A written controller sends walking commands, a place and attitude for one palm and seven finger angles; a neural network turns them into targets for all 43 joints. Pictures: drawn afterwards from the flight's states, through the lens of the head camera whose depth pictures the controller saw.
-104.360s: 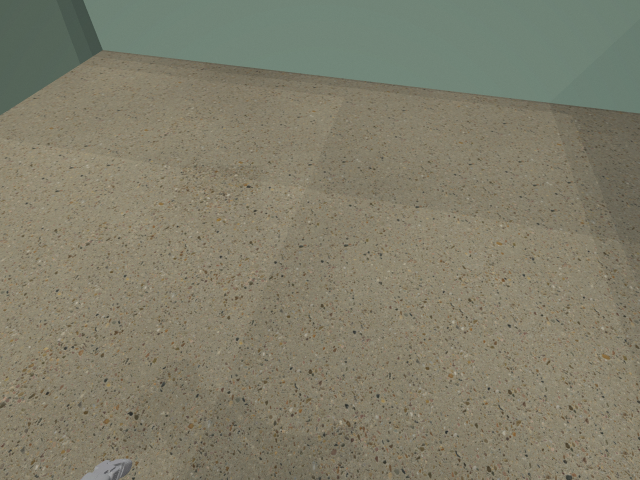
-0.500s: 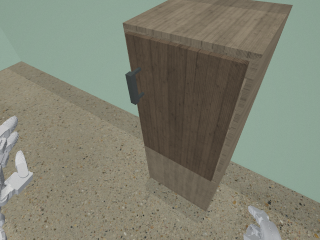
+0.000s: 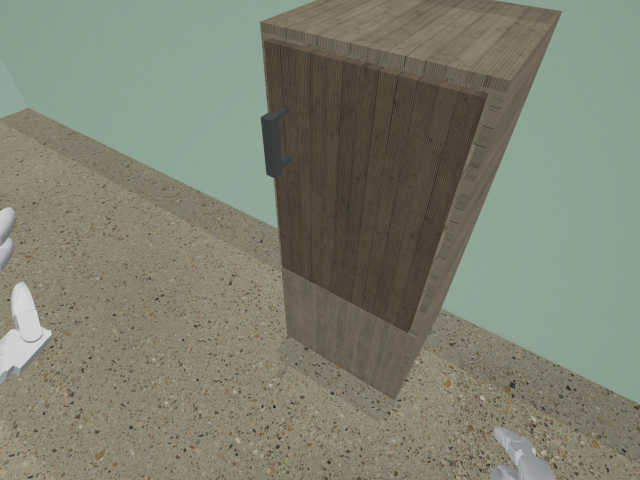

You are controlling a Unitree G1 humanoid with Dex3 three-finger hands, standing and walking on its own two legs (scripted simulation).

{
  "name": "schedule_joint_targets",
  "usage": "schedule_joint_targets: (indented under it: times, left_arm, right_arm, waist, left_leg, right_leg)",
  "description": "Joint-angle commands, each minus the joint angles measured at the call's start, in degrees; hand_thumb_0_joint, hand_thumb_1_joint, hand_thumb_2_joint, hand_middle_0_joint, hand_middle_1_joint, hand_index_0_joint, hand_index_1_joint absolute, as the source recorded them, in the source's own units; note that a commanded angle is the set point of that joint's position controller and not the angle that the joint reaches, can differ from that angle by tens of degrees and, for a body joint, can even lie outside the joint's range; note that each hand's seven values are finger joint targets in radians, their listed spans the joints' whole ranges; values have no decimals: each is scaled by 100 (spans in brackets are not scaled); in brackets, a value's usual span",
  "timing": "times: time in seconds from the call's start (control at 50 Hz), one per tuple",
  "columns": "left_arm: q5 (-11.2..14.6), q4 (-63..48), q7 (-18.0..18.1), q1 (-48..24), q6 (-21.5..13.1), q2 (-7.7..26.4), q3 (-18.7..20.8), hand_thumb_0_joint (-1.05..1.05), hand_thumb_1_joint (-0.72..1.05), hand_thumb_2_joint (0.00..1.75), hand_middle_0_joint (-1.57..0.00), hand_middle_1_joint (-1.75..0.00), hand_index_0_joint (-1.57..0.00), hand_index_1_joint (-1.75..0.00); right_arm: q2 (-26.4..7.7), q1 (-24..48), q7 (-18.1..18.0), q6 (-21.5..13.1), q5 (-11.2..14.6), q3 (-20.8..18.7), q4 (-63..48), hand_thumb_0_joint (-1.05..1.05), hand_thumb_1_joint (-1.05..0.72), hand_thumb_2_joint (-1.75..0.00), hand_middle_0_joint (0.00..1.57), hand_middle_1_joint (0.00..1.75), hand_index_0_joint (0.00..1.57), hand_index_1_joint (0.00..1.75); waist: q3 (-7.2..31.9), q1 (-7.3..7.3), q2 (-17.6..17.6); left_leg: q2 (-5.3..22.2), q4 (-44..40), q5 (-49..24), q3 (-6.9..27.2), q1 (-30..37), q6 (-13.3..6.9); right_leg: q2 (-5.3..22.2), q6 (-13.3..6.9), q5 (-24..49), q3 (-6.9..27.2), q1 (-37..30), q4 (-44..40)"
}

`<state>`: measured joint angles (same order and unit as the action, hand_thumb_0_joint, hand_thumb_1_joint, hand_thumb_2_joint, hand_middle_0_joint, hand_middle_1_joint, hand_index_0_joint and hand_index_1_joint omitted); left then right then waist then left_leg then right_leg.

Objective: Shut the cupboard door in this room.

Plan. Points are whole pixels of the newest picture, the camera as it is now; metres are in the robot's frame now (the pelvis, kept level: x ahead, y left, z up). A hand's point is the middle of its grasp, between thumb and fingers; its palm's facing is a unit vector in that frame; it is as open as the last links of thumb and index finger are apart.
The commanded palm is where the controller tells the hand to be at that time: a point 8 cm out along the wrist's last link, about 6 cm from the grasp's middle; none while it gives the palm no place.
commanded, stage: step back with the hand held close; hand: left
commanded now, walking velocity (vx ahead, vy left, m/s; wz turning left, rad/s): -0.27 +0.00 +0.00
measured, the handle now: (279, 142) +0.69 +0.12 +0.08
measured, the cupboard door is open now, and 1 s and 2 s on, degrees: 0 0 0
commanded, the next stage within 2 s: stop stepping back and stand still in 0.44 s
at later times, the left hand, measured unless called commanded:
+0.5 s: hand out of the picture +0.11 +0.25 +0.17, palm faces +0.35 -0.84 -0.41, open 7.4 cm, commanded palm +0.03 +0.29 +0.20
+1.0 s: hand out of the picture +0.06 +0.26 +0.16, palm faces +0.26 -0.89 -0.39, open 7.5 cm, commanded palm -0.04 +0.33 +0.20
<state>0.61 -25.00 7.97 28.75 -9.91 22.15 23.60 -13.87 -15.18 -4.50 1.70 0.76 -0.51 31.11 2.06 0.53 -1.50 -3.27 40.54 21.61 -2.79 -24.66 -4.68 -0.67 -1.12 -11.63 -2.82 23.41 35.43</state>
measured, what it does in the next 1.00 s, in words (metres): walks backwards: right foot, then left foot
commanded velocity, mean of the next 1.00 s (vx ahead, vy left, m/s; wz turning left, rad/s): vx -0.12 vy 0.00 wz -0.02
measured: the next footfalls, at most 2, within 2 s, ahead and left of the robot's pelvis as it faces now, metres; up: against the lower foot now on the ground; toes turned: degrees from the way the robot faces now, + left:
right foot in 0.48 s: -0.26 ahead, -0.12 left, +0.00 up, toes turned -3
left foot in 0.84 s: -0.08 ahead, +0.12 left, +0.00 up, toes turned +3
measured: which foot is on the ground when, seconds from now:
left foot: down 0.00-0.66, up 0.68-0.82, down 0.84-1.00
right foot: down 0.00-0.14, up 0.16-0.46, down 0.48-0.92, up 0.94-1.00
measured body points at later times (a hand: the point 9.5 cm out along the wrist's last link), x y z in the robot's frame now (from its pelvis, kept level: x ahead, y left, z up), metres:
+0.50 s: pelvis -0.13 +0.00 +0.00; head -0.07 +0.03 +0.44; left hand +0.08 +0.29 +0.19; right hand +0.09 -0.21 -0.07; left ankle +0.07 +0.06 -0.72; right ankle -0.30 -0.12 -0.72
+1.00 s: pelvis -0.19 +0.03 +0.01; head -0.16 +0.06 +0.45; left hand +0.04 +0.30 +0.18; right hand -0.07 -0.22 -0.07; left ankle -0.12 +0.12 -0.72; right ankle -0.27 -0.10 -0.67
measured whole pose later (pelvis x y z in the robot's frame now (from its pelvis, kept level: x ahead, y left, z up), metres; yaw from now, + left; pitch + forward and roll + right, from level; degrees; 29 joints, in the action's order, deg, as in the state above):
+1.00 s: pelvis -0.19 +0.03 +0.01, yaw -2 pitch -1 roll -1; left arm 3.4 -29.9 7.3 28.8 -8.9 23.5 22.0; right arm -10.1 -13.3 -2.8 -6.8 0.1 -0.5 35.6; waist -3.5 4.9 4.1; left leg 1.3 34.5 12.8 -5.5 -20.7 -2.8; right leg 0.4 0.8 -29.2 1.5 15.6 53.4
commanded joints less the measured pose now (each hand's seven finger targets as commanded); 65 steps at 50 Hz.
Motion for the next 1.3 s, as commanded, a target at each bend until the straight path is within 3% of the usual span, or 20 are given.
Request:
schedule_joint_targets:
  times: [0.0, 0.06, 0.12, 0.28, 0.36, 0.44, 0.52, 0.58, 0.68, 0.74, 0.8, 0.84, 0.88, 0.9, 0.94, 1.04, 1.14, 1.2, 1.22, 1.28]
  left_arm:
    - [50, -1693, 314, -557, -545, 1386, 758, 0, 90, 90, -20, -30, -20, -30]
    - [75, -1869, 391, -226, -626, 1462, 902, 0, 90, 90, -20, -30, -20, -30]
    - [-32, -1966, 386, -196, -722, 1521, 1208, 0, 90, 90, -20, -30, -20, -30]
    - [213, -1227, 130, -106, -700, 982, 702, 0, 90, 90, -20, -30, -20, -30]
    - [312, -1889, 77, -561, -796, 1045, 439, 0, 90, 90, -20, -30, -20, -30]
    - [321, -2571, 57, -444, -955, 1479, 807, 0, 90, 90, -20, -30, -20, -30]
    - [480, -2812, 36, 149, -1045, 2255, 1878, 0, 90, 90, -20, -30, -20, -30]
    - [663, -2287, -11, 826, -875, 2071, 1928, 0, 90, 90, -20, -30, -20, -30]
    - [350, -868, 136, -420, -264, 1671, 1191, 0, 90, 90, -20, -30, -20, -30]
    - [185, 397, 64, -2170, -272, 1151, 148, 0, 90, 90, -20, -30, -20, -30]
    - [-1, 782, 98, -2751, -261, 873, -515, 0, 90, 90, -20, -30, -20, -30]
    - [-1, -430, 167, -2459, -316, 1138, -225, 0, 90, 90, -20, -30, -20, -30]
    - [106, -2421, 186, -1360, -581, 1608, 516, 0, 90, 90, -20, -30, -20, -30]
    - [176, -3106, 106, -808, -760, 1692, 723, 0, 90, 90, -20, -30, -20, -30]
    - [314, -3459, 87, 61, -829, 1893, 1215, 0, 90, 90, -20, -30, -20, -30]
    - [441, -2516, 253, 1670, -642, 1802, 1791, 0, 90, 90, -20, -30, -20, -30]
    - [383, -342, 201, 812, -222, 1256, 1221, 0, 90, 90, -20, -30, -20, -30]
    - [315, 249, 187, 311, 5, 1078, 695, 0, 90, 90, -20, -30, -20, -30]
    - [314, 126, 217, -94, 12, 1002, 505, 0, 90, 90, -20, -30, -20, -30]
    - [120, -72, 217, -1023, -42, 702, -165, 0, 90, 90, -20, -30, -20, -30]
  right_arm:
    - [-637, 596, -2, -412, -29, -248, -836, 0, -90, -90, 20, 30, 20, 30]
    - [-674, 591, -60, -458, -39, -221, -823, 0, -90, -90, 20, 30, 20, 30]
    - [-781, 786, -134, -603, -85, -254, -871, 0, -90, -90, 20, 30, 20, 30]
    - [-599, 715, 29, -977, -136, -288, -352, 0, -90, -90, 20, 30, 20, 30]
    - [-601, 793, 125, -1144, -143, -234, -139, 0, -90, -90, 20, 30, 20, 30]
    - [-476, 923, 215, -1105, -161, -238, -48, 0, -90, -90, 20, 30, 20, 30]
    - [-393, 1119, 183, -1051, -170, -253, -263, 0, -90, -90, 20, 30, 20, 30]
    - [-293, 1112, 65, -843, 46, -196, -522, 0, -90, -90, 20, 30, 20, 30]
    - [-457, 1026, -113, -534, -62, -174, -230, 0, -90, -90, 20, 30, 20, 30]
    - [-592, 1128, -156, -784, -27, 5, -246, 0, -90, -90, 20, 30, 20, 30]
    - [-660, 938, -175, -864, 37, -95, -109, 0, -90, -90, 20, 30, 20, 30]
    - [-748, 721, -211, -938, 32, -222, -157, 0, -90, -90, 20, 30, 20, 30]
    - [-516, 476, -23, -1066, -52, -215, -567, 0, -90, -90, 20, 30, 20, 30]
    - [-403, 565, 115, -1211, -112, -199, -567, 0, -90, -90, 20, 30, 20, 30]
    - [-433, 614, 213, -1275, -97, -317, -463, 0, -90, -90, 20, 30, 20, 30]
    - [-331, 634, 159, -1044, -139, -163, -401, 0, -90, -90, 20, 30, 20, 30]
    - [-487, 529, -17, -762, -55, -165, -308, 0, -90, -90, 20, 30, 20, 30]
    - [-468, 610, 29, -579, -8, -175, -346, 0, -90, -90, 20, 30, 20, 30]
    - [-509, 797, 44, -640, -6, -150, -348, 0, -90, -90, 20, 30, 20, 30]
    - [-550, 732, 11, -744, -12, -145, -197, 0, -90, -90, 20, 30, 20, 30]
  waist:
    - [210, 101, 693]
    - [336, 110, 14]
    - [268, -39, -1651]
    - [110, -37, -477]
    - [1031, -107, -974]
    - [2095, -206, -996]
    - [2714, -307, -1027]
    - [1599, -1, -127]
    - [-1513, 181, 812]
    - [-2857, 238, 872]
    - [-2514, 122, 745]
    - [-1096, 106, -275]
    - [968, 4, -1792]
    - [1612, -53, -1663]
    - [1555, -78, -252]
    - [1049, 24, -1919]
    - [195, 123, -737]
    - [-242, 44, 1527]
    - [-440, -33, 1454]
    - [-340, 59, 1719]
  left_leg:
    - [554, -118, 769, 1002, -131, 157]
    - [778, -1010, 1059, 1259, -181, 28]
    - [1939, -3094, 2411, 2544, -2316, -353]
    - [1865, -3271, 1105, 1830, -494, 25]
    - [1648, -3228, -308, 1506, 1370, 607]
    - [1243, -1952, -3324, 642, 2651, 808]
    - [1240, -1655, -4014, 626, 2852, 638]
    - [776, -659, -1272, 238, 2877, 562]
    - [778, 2301, -302, 879, 203, 717]
    - [953, 1594, -97, 434, -657, 504]
    - [624, -33, -445, 49, 2, 326]
    - [424, -1233, -2510, 174, 1251, 135]
    - [1490, -1198, -6309, 2034, 3056, -463]
    - [1740, -1438, -6196, 2241, 3267, -357]
    - [1916, -2147, -2644, 2174, 2117, -277]
    - [1566, -2296, -1883, 752, 1427, 77]
    - [1446, -2447, 1034, 434, -211, 266]
    - [624, 99, 342, 233, -526, 499]
    - [618, 676, 270, 376, -559, 497]
    - [632, 1102, -12, 343, -667, 506]
  right_leg:
    - [1485, -509, -2251, 2012, 228, -1707]
    - [952, -247, -1937, 1305, 91, -1081]
    - [-217, 173, -599, 374, -1838, 1561]
    - [-457, 181, -1794, 141, -892, 945]
    - [-484, 62, -1855, 94, -792, -822]
    - [-277, -73, -548, 233, -903, -1668]
    - [-244, 23, -63, 95, -1062, -1200]
    - [471, -156, -1206, 280, 407, -1516]
    - [2053, -1094, -4058, 2328, 2309, -3012]
    - [1593, -727, -2347, 1456, 1627, -2724]
    - [1271, -462, 561, 815, 363, -1603]
    - [817, 11, 2780, 258, -480, 294]
    - [-94, 214, -314, 24, 61, 2124]
    - [-144, 79, -1780, 344, -106, 2428]
    - [-71, 158, -2002, 421, -521, 2095]
    - [-120, 231, -1300, -179, -742, 644]
    - [-59, 80, -842, -317, -1978, -1003]
    - [1644, -733, -2396, 2272, -943, -2649]
    - [1953, -919, -2032, 2659, -588, -2799]
    - [1553, -721, -451, 1421, -1043, -2068]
